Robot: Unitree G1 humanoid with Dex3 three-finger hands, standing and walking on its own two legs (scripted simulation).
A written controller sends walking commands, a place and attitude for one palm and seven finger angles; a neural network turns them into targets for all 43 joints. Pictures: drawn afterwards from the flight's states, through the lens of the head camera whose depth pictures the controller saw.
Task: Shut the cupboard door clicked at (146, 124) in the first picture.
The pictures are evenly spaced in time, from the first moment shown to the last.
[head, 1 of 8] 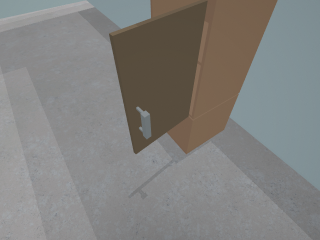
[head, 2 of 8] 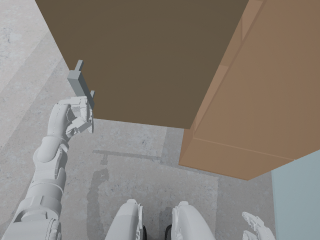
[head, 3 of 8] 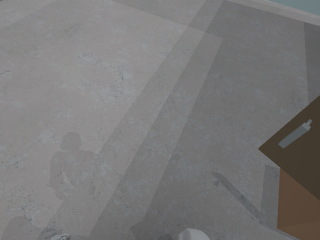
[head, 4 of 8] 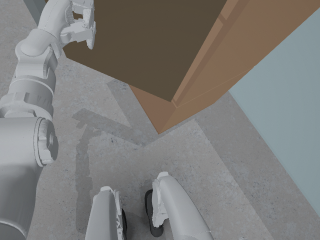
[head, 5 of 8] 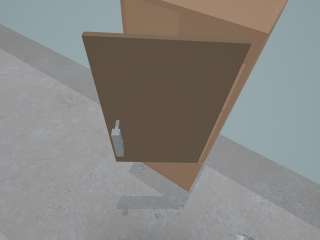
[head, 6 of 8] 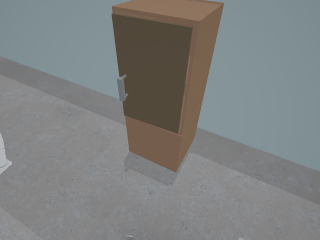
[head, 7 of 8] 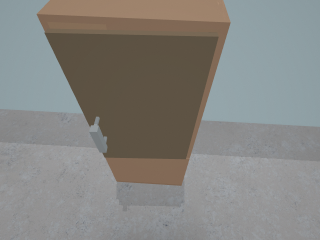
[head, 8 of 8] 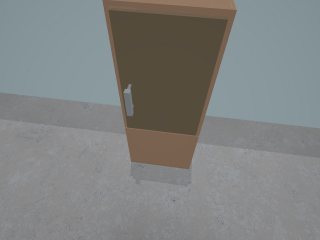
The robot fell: no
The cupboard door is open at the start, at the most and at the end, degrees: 96 96 0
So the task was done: yes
